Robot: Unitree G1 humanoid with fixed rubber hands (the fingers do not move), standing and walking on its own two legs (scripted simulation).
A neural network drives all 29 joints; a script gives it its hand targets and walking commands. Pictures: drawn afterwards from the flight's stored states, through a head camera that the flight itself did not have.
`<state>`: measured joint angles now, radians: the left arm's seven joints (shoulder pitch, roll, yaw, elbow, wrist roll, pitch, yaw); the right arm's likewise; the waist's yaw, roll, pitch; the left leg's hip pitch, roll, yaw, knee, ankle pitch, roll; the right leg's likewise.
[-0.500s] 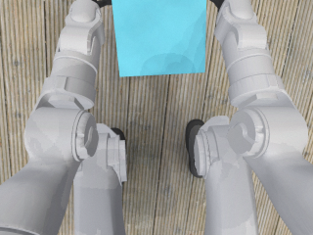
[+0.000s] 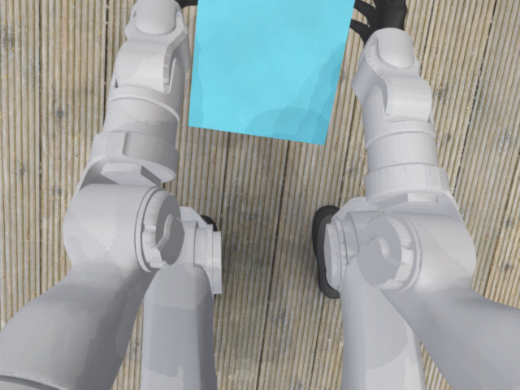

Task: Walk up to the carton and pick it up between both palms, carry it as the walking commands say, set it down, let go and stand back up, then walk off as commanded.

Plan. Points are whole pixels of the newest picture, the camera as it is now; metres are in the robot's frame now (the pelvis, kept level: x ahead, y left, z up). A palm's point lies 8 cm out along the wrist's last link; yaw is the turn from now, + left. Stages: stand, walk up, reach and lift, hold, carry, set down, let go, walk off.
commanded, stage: reach and lift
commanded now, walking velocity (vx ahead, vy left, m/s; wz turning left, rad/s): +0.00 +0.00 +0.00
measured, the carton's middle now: (264, 50) +0.53 +0.00 -0.22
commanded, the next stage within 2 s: none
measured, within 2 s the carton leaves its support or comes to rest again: neither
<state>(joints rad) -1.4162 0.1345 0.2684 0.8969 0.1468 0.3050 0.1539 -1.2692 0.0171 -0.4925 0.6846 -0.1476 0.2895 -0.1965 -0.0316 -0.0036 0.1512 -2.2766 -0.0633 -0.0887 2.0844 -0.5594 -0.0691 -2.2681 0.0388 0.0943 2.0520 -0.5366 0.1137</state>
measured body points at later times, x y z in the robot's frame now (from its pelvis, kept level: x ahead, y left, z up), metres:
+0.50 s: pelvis -0.01 +0.00 +0.04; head +0.30 +0.01 +0.36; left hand +0.55 +0.11 -0.05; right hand +0.52 -0.14 -0.06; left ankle +0.10 +0.13 -0.36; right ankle +0.12 -0.15 -0.36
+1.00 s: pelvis +0.00 -0.01 +0.08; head +0.27 +0.00 +0.44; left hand +0.53 +0.11 +0.01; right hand +0.50 -0.14 +0.01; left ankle +0.10 +0.13 -0.36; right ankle +0.12 -0.15 -0.36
